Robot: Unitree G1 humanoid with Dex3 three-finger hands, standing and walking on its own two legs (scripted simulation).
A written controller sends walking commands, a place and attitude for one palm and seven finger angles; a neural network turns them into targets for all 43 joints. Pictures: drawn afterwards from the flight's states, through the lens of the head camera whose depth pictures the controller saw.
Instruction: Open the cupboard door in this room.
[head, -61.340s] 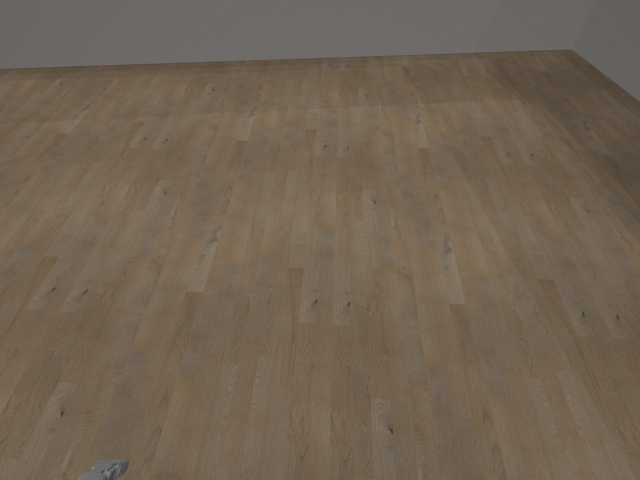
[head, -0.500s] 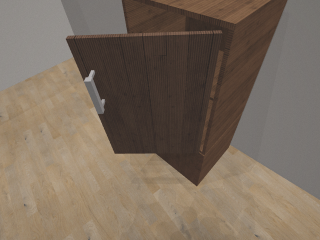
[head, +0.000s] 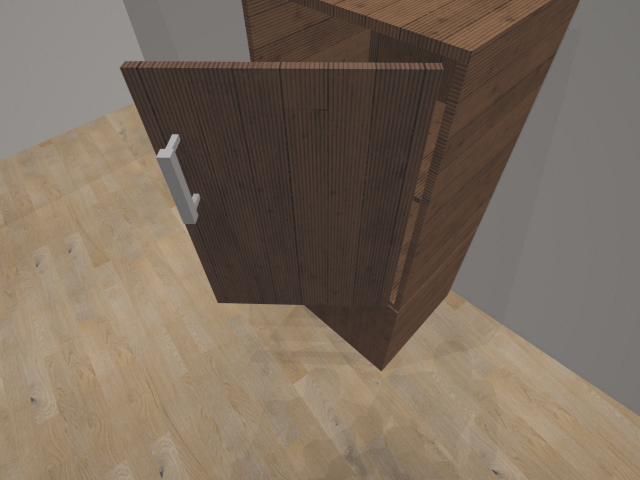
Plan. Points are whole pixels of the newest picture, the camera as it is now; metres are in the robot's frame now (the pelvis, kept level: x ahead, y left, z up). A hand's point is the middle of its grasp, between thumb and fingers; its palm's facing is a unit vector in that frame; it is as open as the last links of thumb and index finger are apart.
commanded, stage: raise the hand with hooked fingers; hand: left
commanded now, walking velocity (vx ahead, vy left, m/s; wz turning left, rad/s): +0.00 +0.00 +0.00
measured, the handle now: (182, 180) +0.52 +0.25 +0.07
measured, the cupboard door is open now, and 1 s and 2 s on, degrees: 42 42 42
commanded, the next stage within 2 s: none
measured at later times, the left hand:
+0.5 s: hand (150, 466) +0.14 +0.21 -0.04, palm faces +0.13 -0.99 -0.02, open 9.0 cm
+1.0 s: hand (113, 389) +0.21 +0.26 +0.02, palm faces +0.05 -1.00 -0.06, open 12.1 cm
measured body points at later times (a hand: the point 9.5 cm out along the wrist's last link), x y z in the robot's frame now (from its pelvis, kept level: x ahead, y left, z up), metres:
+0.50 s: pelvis -0.03 +0.01 -0.07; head +0.01 +0.02 +0.38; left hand +0.13 +0.27 -0.04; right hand +0.21 -0.23 -0.10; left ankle -0.04 +0.13 -0.74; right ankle +0.00 -0.09 -0.74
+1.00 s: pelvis -0.03 +0.04 -0.04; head +0.02 +0.04 +0.40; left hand +0.20 +0.32 +0.02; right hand +0.13 -0.21 -0.12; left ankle -0.04 +0.13 -0.74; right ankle +0.00 -0.09 -0.74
